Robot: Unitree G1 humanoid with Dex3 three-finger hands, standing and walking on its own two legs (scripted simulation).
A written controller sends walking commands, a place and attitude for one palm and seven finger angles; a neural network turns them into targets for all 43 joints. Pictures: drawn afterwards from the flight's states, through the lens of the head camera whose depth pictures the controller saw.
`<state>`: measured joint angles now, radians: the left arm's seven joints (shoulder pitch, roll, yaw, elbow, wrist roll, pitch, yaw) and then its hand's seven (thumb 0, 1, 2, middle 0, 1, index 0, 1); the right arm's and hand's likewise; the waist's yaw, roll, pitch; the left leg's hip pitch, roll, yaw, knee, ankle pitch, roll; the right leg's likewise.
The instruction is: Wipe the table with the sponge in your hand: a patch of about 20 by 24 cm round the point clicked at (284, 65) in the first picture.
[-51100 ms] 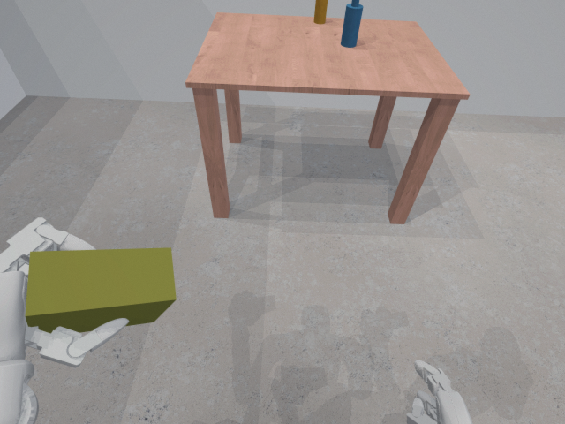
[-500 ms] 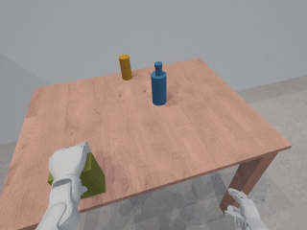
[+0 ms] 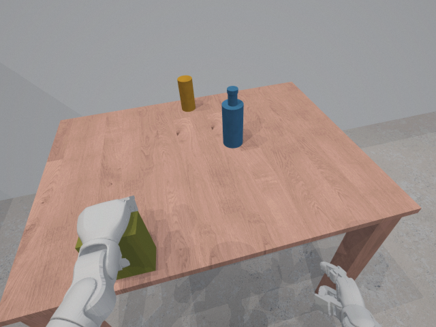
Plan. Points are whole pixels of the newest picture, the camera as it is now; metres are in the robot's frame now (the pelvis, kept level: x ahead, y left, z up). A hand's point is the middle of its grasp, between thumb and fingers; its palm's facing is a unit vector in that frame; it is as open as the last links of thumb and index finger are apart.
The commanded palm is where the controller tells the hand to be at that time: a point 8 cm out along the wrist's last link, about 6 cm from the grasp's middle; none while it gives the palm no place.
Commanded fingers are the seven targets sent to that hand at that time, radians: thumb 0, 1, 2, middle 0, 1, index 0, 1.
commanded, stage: lift the sponge slowly off the table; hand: left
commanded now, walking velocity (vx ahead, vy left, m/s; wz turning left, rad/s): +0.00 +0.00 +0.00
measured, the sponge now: (124, 253) +0.25 +0.25 -0.02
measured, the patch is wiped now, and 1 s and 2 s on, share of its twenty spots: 1.00 1.00 1.00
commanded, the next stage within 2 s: bring the sponge back beside the body in 1.34 s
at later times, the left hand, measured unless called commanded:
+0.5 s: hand (116, 222) +0.27 +0.24 +0.07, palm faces +0.01 -0.12 -0.99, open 10.1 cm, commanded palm +0.24 +0.24 +0.14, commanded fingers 0.00 0.10 1.30 -1.20 -1.60 -1.20 -1.60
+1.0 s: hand (113, 205) +0.28 +0.24 +0.10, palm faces +0.04 -0.12 -0.99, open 10.1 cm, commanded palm +0.25 +0.25 +0.18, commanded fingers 0.00 0.10 1.30 -1.20 -1.60 -1.20 -1.60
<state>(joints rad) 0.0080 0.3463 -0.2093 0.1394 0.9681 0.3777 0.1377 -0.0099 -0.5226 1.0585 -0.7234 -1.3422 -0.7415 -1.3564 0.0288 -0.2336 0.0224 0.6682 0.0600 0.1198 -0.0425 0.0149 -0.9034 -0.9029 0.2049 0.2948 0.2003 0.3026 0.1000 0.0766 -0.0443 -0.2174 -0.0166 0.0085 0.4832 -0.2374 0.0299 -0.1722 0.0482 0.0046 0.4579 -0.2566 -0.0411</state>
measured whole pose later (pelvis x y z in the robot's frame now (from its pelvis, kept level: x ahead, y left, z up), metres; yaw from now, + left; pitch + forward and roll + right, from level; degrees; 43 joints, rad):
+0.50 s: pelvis +0.00 -0.01 +0.00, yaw +0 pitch -3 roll +0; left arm -0.03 0.39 -0.20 0.06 0.94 0.42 0.06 -0.01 -0.52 1.06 -0.73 -1.34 -0.75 -1.35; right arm 0.00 -0.26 0.03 0.67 0.06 0.11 -0.05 0.02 -0.90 -0.90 0.20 0.29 0.20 0.30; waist 0.10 0.09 -0.03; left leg -0.16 -0.01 0.00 0.42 -0.21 0.02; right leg -0.11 0.06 0.00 0.41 -0.24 -0.05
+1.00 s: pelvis +0.01 -0.01 +0.00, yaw +0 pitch -3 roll +0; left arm -0.06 0.44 -0.16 -0.02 0.92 0.45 -0.02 -0.01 -0.52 1.06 -0.73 -1.34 -0.75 -1.35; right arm -0.01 -0.26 0.05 0.67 0.07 0.12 -0.05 0.02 -0.90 -0.90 0.20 0.29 0.20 0.30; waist 0.10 0.10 -0.02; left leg -0.14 -0.01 0.01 0.40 -0.21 0.01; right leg -0.10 0.06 0.01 0.39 -0.23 -0.06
